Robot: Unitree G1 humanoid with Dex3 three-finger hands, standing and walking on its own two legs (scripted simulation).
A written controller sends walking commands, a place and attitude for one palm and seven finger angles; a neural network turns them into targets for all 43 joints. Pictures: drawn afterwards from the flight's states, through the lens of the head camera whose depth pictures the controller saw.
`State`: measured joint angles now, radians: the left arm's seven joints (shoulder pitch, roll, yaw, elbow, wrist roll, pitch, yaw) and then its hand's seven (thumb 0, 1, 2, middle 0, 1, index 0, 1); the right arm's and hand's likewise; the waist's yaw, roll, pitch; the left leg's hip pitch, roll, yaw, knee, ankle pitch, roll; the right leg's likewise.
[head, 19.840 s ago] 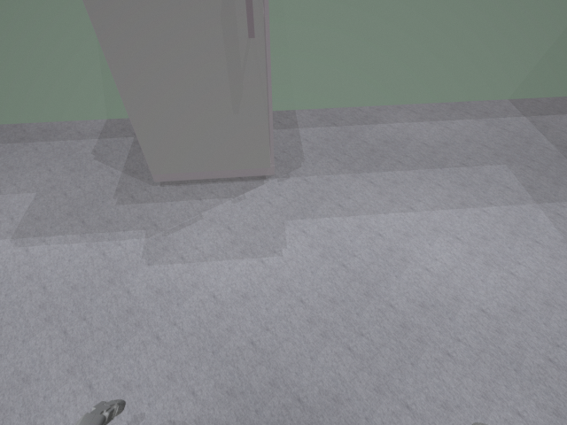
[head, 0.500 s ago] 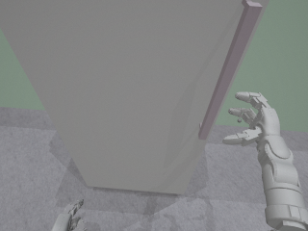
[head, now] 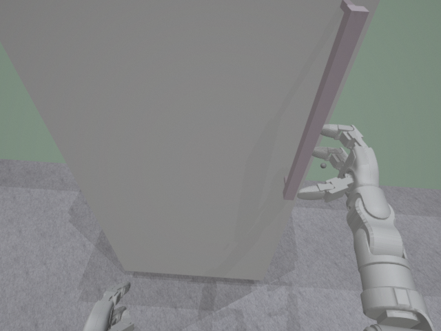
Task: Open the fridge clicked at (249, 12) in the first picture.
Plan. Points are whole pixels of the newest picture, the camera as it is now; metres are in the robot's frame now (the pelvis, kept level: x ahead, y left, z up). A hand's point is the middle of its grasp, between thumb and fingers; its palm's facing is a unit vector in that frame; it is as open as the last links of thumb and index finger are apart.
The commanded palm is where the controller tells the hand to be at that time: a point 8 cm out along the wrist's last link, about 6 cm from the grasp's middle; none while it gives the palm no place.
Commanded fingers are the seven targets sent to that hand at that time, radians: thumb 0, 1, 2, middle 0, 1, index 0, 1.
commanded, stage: feel for the door with the fingertips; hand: right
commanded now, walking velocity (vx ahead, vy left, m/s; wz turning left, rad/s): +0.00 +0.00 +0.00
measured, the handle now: (310, 123) +0.45 -0.13 +0.18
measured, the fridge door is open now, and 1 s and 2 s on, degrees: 0 0 0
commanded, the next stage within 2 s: slide the fingers in behind the handle in 0.46 s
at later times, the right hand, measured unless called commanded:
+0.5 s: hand (319, 156) +0.40 -0.15 +0.14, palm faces +0.02 +1.00 -0.01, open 13.9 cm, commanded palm +0.38 -0.20 +0.14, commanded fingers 0.00 0.50 -0.30 0.30 1.20 0.30 1.20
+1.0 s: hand (320, 159) +0.40 -0.15 +0.14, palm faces +0.00 +1.00 +0.01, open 13.9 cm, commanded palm +0.37 -0.20 +0.14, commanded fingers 0.00 0.50 -0.30 0.30 1.20 0.30 1.20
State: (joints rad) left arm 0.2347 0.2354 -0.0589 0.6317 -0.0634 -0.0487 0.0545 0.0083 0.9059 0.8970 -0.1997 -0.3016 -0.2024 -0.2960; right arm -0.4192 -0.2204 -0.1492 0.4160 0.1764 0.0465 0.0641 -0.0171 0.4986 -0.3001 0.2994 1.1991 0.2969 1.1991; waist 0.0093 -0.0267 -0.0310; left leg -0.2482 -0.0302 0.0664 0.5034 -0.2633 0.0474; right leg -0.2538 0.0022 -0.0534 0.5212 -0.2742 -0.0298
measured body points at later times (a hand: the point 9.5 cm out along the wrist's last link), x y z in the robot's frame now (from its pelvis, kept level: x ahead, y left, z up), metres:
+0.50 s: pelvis +0.00 -0.01 +0.00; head +0.00 +0.00 +0.45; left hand +0.11 +0.24 -0.11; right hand +0.40 -0.20 +0.14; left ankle +0.00 +0.09 -0.74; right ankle +0.00 -0.10 -0.74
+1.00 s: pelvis +0.00 -0.01 +0.00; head +0.00 -0.01 +0.45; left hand +0.12 +0.23 -0.10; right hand +0.39 -0.20 +0.14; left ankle +0.00 +0.09 -0.74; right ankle +0.00 -0.10 -0.74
